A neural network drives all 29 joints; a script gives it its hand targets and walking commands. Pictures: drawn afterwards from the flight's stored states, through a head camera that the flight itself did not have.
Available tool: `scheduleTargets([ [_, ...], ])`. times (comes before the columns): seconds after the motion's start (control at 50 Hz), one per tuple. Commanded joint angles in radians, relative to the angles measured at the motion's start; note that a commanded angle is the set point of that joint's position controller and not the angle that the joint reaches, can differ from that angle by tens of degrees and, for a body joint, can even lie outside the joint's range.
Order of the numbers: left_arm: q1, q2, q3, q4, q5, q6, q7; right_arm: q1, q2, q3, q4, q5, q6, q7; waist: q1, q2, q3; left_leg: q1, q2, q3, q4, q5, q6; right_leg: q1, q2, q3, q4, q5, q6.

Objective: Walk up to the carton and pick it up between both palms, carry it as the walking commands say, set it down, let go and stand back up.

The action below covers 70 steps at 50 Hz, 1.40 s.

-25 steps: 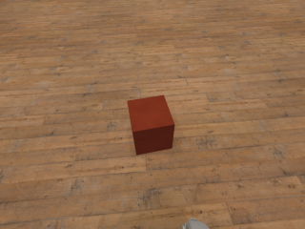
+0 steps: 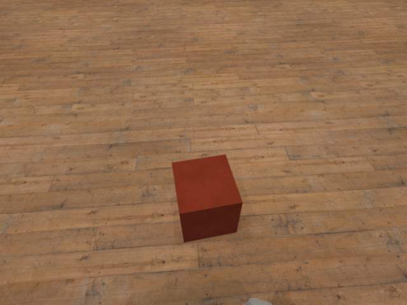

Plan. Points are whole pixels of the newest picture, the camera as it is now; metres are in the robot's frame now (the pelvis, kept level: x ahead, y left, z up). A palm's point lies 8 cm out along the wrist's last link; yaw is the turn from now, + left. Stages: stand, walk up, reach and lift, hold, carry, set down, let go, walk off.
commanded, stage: walk up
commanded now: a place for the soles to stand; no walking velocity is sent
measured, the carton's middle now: (204, 198) +0.74 +0.00 -0.60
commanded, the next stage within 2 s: none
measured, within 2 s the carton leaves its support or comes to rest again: neither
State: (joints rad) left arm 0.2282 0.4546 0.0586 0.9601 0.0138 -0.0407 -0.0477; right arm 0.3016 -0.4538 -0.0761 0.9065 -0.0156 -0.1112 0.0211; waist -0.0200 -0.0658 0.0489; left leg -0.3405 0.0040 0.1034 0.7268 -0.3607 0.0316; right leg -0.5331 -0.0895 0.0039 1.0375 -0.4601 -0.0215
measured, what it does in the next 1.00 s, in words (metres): walks ahead: right foot, then left foot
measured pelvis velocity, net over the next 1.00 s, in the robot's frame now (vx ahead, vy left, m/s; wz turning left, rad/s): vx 0.22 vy -0.02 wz -0.04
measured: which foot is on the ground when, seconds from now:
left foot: down 0.00-0.14, up 0.16-0.38, down 0.40-1.00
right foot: up 0.00-0.10, down 0.12-0.40, up 0.42-0.56, down 0.58-1.00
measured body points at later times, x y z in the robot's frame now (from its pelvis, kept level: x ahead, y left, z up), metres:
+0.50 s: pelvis +0.17 -0.01 -0.01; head +0.19 +0.00 +0.44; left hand +0.23 +0.33 -0.12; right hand +0.25 -0.34 -0.10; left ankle +0.23 +0.11 -0.71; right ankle +0.17 -0.13 -0.69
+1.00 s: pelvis +0.22 -0.02 +0.02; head +0.24 -0.02 +0.46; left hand +0.37 +0.28 -0.10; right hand +0.33 -0.33 -0.10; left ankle +0.23 +0.12 -0.71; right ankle +0.23 -0.14 -0.71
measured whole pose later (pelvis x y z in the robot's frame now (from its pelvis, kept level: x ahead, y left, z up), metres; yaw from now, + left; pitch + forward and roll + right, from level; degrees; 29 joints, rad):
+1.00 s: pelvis +0.22 -0.02 +0.02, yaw -2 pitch -3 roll +1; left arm 0.00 0.37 0.00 1.10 -0.01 -0.01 0.00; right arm 0.02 -0.37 0.00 1.10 0.00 -0.05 -0.02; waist 0.00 -0.01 0.09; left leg -0.24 0.07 0.10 0.62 -0.33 -0.02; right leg -0.27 -0.02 0.00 0.64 -0.33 0.00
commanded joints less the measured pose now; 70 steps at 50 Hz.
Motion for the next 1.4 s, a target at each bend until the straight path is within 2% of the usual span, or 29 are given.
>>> scheduleTargets([
  [0.0,-0.063,0.184,0.049,-0.093,-0.002,-0.044,-0.005,0.020,-0.285,-0.064,-0.059,-0.001,-0.014,-0.011,-0.020,0.208,0.019,0.055,0.353,-0.373,-0.363,0.057,0.243,-0.068,-0.047,-0.002,-0.161,0.044,0.002],
  [0.04,-0.028,0.165,0.052,-0.085,-0.002,-0.050,-0.012,-0.024,-0.288,-0.059,-0.067,0.006,-0.011,-0.006,0.016,0.224,-0.010,0.005,0.295,-0.277,-0.311,0.105,0.196,0.099,-0.011,-0.046,-0.317,0.169,-0.012],
  [0.08,0.082,0.201,0.074,-0.047,0.008,-0.059,-0.002,-0.059,-0.234,-0.033,-0.081,0.011,-0.004,-0.001,0.101,0.116,-0.069,-0.164,0.206,-0.159,-0.095,0.158,0.127,0.403,0.057,-0.066,-0.407,0.205,-0.033],
  [0.1,0.183,0.266,0.100,-0.028,0.016,-0.063,0.012,-0.056,-0.173,-0.012,-0.098,0.016,-0.004,-0.001,0.165,-0.112,-0.111,-0.299,0.101,-0.049,0.212,0.191,0.066,0.536,-0.037,0.138,-0.558,-0.021,-0.084],
  [0.12,0.186,0.356,0.108,-0.060,0.010,-0.069,0.019,-0.047,-0.127,0.007,-0.124,0.021,-0.003,-0.001,0.153,-0.296,-0.104,-0.502,-0.026,-0.008,0.405,-0.117,0.010,0.587,-0.288,0.629,-0.783,-0.249,-0.208],
  [0.14,0.128,0.350,0.101,-0.076,-0.007,-0.062,0.015,-0.079,-0.235,-0.018,-0.106,0.007,0.009,-0.016,0.125,-0.108,-0.048,-0.479,0.032,-0.123,0.485,-0.165,0.013,0.523,-0.327,0.676,-0.776,-0.283,-0.274],
  [0.18,0.071,0.281,0.092,-0.094,-0.021,-0.058,0.021,-0.024,-0.235,-0.024,-0.063,0.009,0.003,-0.015,0.083,-0.005,-0.014,-0.468,0.095,-0.159,0.427,-0.119,0.011,0.491,-0.282,0.487,-0.710,-0.083,-0.270],
  [0.22,0.036,0.267,0.081,-0.117,-0.015,-0.055,0.026,0.018,-0.219,-0.027,-0.040,0.013,-0.002,-0.009,0.060,-0.056,-0.007,-0.357,0.116,-0.144,0.292,-0.127,-0.004,0.373,-0.267,0.350,-0.685,0.018,-0.266],
  [0.28,0.025,0.278,0.074,-0.123,-0.004,-0.051,0.012,0.013,-0.205,-0.034,-0.031,0.007,-0.001,0.010,0.051,-0.135,-0.014,-0.173,0.088,-0.082,0.126,-0.094,-0.010,0.244,-0.247,0.234,-0.655,0.116,-0.260],
  [0.3,0.010,0.269,0.069,-0.132,-0.005,-0.048,0.009,0.024,-0.196,-0.038,-0.029,0.007,-0.002,0.012,0.038,-0.141,-0.027,-0.095,0.072,-0.054,0.066,-0.031,-0.009,0.199,-0.214,0.188,-0.632,0.107,-0.242],
  [0.34,-0.061,0.216,0.038,-0.150,-0.011,-0.036,0.008,0.114,-0.195,-0.052,0.011,0.000,-0.008,0.000,-0.036,-0.055,-0.075,0.182,0.015,-0.014,-0.083,0.121,-0.001,0.042,-0.136,0.069,-0.456,0.115,-0.163],
  [0.36,-0.069,0.148,0.014,-0.158,-0.013,-0.029,0.014,0.162,-0.231,-0.063,0.027,-0.007,-0.009,-0.016,-0.071,0.115,-0.098,0.284,0.074,-0.157,-0.206,0.019,0.032,-0.068,-0.063,-0.016,-0.229,0.122,-0.109],
  [0.38,-0.080,0.082,-0.002,-0.176,-0.024,-0.025,0.020,0.165,-0.318,-0.076,0.001,-0.018,-0.014,-0.032,-0.086,0.362,-0.083,0.341,0.327,-0.608,-0.404,-0.100,0.137,-0.263,0.072,-0.101,0.023,0.047,-0.031],
  [0.4,-0.083,0.144,0.013,-0.162,-0.013,-0.010,0.037,0.119,-0.342,-0.078,-0.028,0.000,-0.008,-0.039,-0.069,0.225,-0.059,0.271,0.437,-0.720,-0.438,-0.082,0.226,-0.243,0.058,0.025,0.048,-0.105,-0.026],
  [0.42,-0.062,0.201,0.034,-0.140,-0.013,-0.001,0.041,0.051,-0.328,-0.075,-0.044,0.015,-0.003,-0.041,-0.045,0.117,-0.041,0.213,0.441,-0.667,-0.389,0.034,0.269,-0.160,0.014,0.053,0.053,-0.097,-0.010],
  [0.46,0.012,0.170,0.024,-0.098,-0.012,-0.006,0.045,-0.008,-0.278,-0.055,-0.048,0.002,0.002,-0.046,0.005,0.151,-0.068,0.146,0.382,-0.500,-0.264,0.326,0.261,-0.063,-0.002,0.036,-0.028,-0.131,-0.011],
  [0.52,0.129,0.141,0.026,-0.011,-0.018,-0.018,0.049,-0.162,-0.220,-0.024,-0.064,0.010,0.016,-0.039,0.089,0.231,-0.101,-0.045,0.266,-0.248,-0.129,0.434,0.151,0.235,0.012,-0.007,-0.326,0.113,-0.036],
  [0.54,0.099,0.172,0.037,-0.006,-0.005,-0.023,0.055,-0.154,-0.178,-0.004,-0.052,0.018,0.020,-0.039,0.091,0.132,-0.088,-0.091,0.210,-0.195,-0.041,0.404,0.081,0.264,-0.020,0.081,-0.449,0.253,-0.058],
  [0.56,0.019,0.228,0.044,-0.024,0.003,-0.025,0.059,-0.123,-0.152,0.004,-0.042,0.028,0.027,-0.041,0.049,0.009,-0.068,-0.103,0.117,-0.111,0.067,0.305,0.023,0.220,-0.107,0.260,-0.555,0.277,-0.100],
  [0.58,-0.082,0.253,0.040,-0.055,0.002,-0.025,0.057,-0.105,-0.145,0.006,-0.028,0.032,0.034,-0.042,0.009,-0.046,-0.038,-0.082,0.053,-0.072,0.068,0.168,-0.007,0.165,-0.169,0.387,-0.589,0.273,-0.147],
  [0.6,-0.122,0.254,0.028,-0.053,-0.007,-0.017,0.055,-0.113,-0.171,-0.004,-0.011,0.030,0.039,-0.044,-0.002,0.026,-0.045,0.012,0.048,-0.079,0.014,0.090,0.003,0.114,-0.172,0.325,-0.538,0.311,-0.177],
  [0.64,-0.125,0.192,0.006,-0.023,-0.018,-0.010,0.054,-0.108,-0.190,-0.005,0.028,0.017,0.028,-0.049,-0.003,0.052,-0.104,0.117,0.123,-0.159,-0.094,0.253,0.024,0.112,-0.075,0.174,-0.409,0.462,-0.089],
  [0.66,-0.114,0.174,0.000,-0.010,-0.025,-0.007,0.053,-0.154,-0.205,-0.004,0.031,0.020,0.025,-0.045,0.027,0.079,-0.132,0.111,0.156,-0.178,-0.106,0.328,0.039,0.171,-0.030,0.100,-0.384,0.475,-0.052],
  [0.7,-0.095,0.186,0.004,0.028,-0.026,-0.007,0.058,-0.176,-0.199,0.009,0.055,0.029,0.022,-0.048,0.034,0.027,-0.205,0.132,0.172,-0.166,-0.058,0.489,0.049,0.283,-0.030,0.096,-0.382,0.574,-0.043],
  [0.78,-0.163,0.169,-0.005,0.050,-0.031,0.000,0.062,-0.204,-0.182,0.021,0.101,0.033,0.030,-0.056,0.022,0.008,-0.200,0.157,0.150,-0.122,-0.105,0.491,0.024,0.314,-0.045,0.101,-0.404,0.675,-0.055],
  [0.98,-0.252,0.135,-0.020,0.112,-0.023,0.018,0.059,-0.330,-0.146,0.036,0.165,0.018,0.050,-0.047,0.024,0.062,-0.124,0.188,0.166,-0.106,-0.265,0.327,0.015,0.327,-0.029,0.106,-0.550,0.492,-0.025],
  [1.34,-0.259,0.110,-0.017,0.153,-0.013,0.020,0.042,-0.326,-0.129,0.036,0.206,0.006,0.054,-0.031,0.017,0.053,-0.099,0.266,0.171,-0.086,-0.446,0.187,-0.014,0.368,-0.026,0.101,-0.738,0.372,-0.003],
  [1.36,-0.250,0.183,0.023,0.099,0.025,0.031,0.016,-0.171,-0.216,-0.005,0.215,0.014,0.047,-0.038,-0.009,0.027,-0.143,0.339,0.169,-0.160,-0.421,-0.044,0.041,0.307,0.039,0.029,-0.613,0.058,-0.033],
  [1.38,-0.269,0.158,0.023,0.084,0.030,0.042,0.008,-0.101,-0.254,-0.030,0.228,0.003,0.045,-0.044,-0.036,0.097,-0.096,0.392,0.264,-0.265,-0.496,-0.228,0.089,0.146,0.050,-0.013,-0.503,-0.044,-0.030],
])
